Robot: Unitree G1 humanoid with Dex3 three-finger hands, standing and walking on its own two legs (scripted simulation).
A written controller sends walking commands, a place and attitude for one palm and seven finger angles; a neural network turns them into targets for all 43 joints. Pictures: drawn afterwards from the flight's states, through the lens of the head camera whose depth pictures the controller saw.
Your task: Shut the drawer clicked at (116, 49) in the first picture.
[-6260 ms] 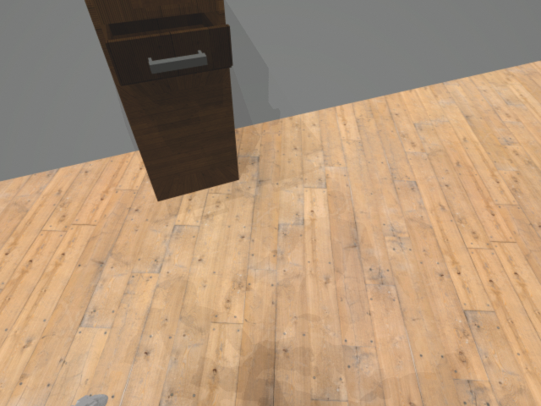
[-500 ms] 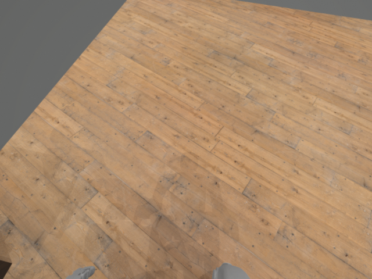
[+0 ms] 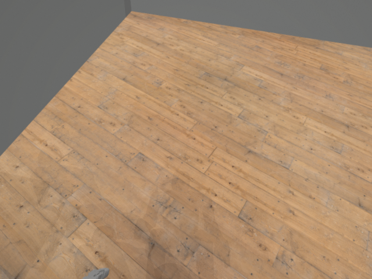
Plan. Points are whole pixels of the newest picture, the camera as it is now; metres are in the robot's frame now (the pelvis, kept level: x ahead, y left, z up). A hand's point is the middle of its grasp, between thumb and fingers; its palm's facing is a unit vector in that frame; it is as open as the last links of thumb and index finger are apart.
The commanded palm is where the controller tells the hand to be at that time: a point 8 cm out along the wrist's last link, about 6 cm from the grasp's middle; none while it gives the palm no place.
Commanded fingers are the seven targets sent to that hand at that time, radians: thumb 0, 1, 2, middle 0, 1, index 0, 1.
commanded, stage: turn to face it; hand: left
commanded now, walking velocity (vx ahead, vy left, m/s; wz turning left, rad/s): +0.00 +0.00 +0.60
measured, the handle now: out of the picture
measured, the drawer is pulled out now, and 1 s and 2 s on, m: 0.14 0.14 0.14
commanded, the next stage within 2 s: none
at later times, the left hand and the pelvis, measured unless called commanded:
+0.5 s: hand out of the picture +0.00 +0.15 -0.13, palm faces +0.30 -0.91 -0.30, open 7.4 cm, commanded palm none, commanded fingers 0.00 0.90 0.90 -0.20 -0.30 -0.20 -0.30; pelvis -0.02 -0.07 +0.01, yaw +17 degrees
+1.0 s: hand out of the picture -0.14 +0.17 -0.16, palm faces +0.61 -0.74 -0.28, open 7.4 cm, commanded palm none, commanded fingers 0.00 0.90 0.90 -0.20 -0.30 -0.20 -0.30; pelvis -0.05 -0.05 +0.01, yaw +36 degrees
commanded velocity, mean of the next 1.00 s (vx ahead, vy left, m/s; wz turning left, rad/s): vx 0.00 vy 0.00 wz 0.60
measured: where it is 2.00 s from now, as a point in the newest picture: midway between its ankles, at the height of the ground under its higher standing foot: outside the picture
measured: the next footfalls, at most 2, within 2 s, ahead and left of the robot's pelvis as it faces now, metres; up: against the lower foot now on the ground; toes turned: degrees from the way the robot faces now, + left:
right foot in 0.36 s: +0.04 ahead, -0.16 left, +0.00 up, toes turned +10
left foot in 0.80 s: -0.08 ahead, +0.06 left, +0.00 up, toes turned +37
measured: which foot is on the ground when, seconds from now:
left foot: down 0.00-0.36, up 0.38-0.78, down 0.80-1.00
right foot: up 0.00-0.34, down 0.36-0.80, up 0.82-1.00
